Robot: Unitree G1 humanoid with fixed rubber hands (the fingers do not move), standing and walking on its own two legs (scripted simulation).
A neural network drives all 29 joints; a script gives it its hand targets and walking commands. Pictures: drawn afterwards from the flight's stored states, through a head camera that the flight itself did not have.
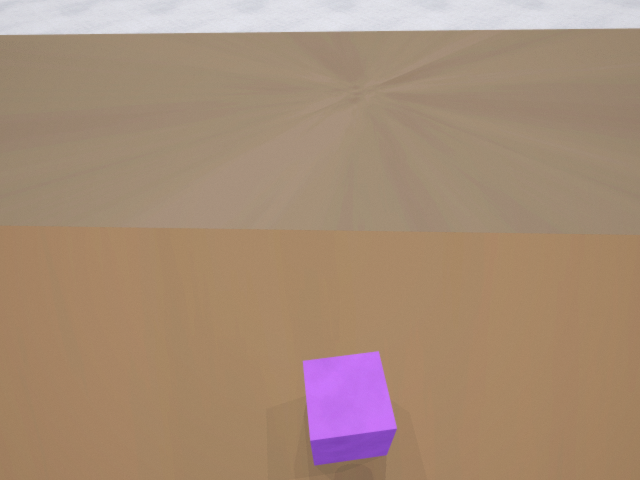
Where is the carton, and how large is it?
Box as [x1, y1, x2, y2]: [303, 351, 396, 465]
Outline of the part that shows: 378,351 303,361 309,433 314,465 386,454 395,432 396,426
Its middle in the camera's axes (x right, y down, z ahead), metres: +0.07 +0.48 +1.08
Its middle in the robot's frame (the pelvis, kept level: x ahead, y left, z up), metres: +0.43 -0.03 -0.65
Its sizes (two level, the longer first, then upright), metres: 0.210 0.200 0.250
